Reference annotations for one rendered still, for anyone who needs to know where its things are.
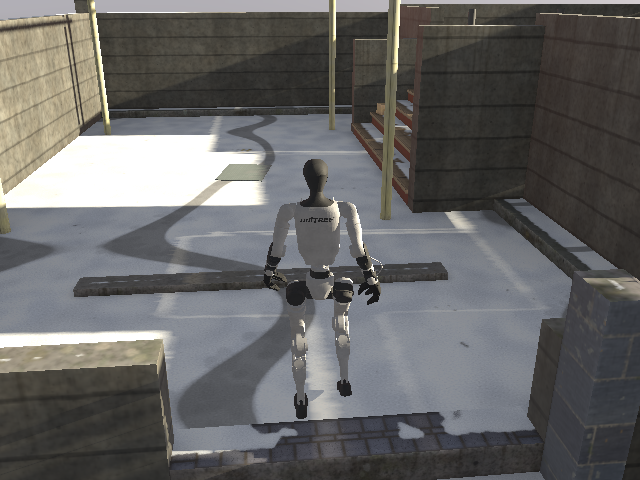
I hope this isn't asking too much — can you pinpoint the robot right upper arm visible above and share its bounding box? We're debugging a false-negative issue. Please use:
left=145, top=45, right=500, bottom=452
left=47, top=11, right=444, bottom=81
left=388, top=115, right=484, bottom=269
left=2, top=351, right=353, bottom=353
left=338, top=201, right=366, bottom=258

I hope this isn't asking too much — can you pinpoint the right robot hand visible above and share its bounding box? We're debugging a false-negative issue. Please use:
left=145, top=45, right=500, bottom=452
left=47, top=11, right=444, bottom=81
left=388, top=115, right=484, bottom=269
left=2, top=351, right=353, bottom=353
left=358, top=280, right=381, bottom=305

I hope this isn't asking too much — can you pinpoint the robot right forearm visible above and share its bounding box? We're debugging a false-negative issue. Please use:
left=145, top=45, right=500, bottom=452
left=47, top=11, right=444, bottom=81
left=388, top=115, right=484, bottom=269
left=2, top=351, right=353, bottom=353
left=356, top=242, right=378, bottom=285

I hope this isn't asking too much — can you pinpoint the left robot foot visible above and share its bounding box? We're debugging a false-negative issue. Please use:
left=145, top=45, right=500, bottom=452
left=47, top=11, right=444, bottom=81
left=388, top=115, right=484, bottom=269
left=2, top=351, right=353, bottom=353
left=294, top=393, right=308, bottom=419

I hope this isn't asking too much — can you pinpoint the robot left forearm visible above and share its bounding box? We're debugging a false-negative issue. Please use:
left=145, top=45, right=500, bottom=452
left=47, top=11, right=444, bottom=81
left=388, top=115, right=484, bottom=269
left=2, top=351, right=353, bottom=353
left=264, top=242, right=281, bottom=276

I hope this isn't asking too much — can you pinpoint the left robot thigh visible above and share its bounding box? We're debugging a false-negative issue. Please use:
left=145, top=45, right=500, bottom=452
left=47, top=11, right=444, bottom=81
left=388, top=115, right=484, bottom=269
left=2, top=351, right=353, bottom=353
left=286, top=280, right=308, bottom=356

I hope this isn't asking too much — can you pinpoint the robot left upper arm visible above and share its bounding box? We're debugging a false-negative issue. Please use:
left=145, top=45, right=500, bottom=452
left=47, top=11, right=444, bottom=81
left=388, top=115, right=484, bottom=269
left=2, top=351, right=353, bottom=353
left=270, top=203, right=296, bottom=258

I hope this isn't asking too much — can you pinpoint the left robot hand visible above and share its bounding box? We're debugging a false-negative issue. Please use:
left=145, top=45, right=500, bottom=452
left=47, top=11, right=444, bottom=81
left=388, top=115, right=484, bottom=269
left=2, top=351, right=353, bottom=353
left=263, top=272, right=287, bottom=291

